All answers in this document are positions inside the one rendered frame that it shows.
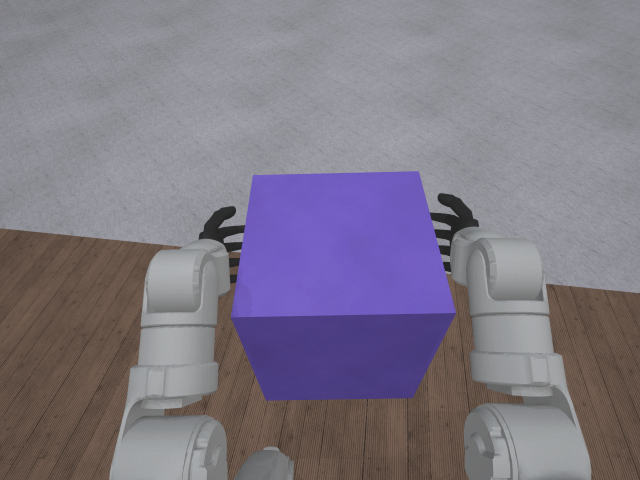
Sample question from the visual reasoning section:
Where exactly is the robot right hand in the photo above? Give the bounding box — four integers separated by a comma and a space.
430, 193, 479, 272

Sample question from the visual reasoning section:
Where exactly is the left robot forearm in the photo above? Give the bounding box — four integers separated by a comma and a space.
109, 239, 231, 480

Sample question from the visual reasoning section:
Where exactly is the robot right upper arm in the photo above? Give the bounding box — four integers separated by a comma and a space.
464, 403, 591, 480

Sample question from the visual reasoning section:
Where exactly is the right robot forearm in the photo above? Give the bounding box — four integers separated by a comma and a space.
450, 227, 591, 476

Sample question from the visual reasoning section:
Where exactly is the left robot thigh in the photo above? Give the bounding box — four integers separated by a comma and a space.
234, 450, 294, 480

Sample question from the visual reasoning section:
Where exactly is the robot left hand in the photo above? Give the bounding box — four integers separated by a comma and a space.
199, 206, 245, 283

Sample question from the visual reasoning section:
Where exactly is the robot left upper arm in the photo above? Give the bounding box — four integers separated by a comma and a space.
111, 415, 228, 480

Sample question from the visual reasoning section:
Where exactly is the carton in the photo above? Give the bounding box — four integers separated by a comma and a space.
231, 171, 456, 401

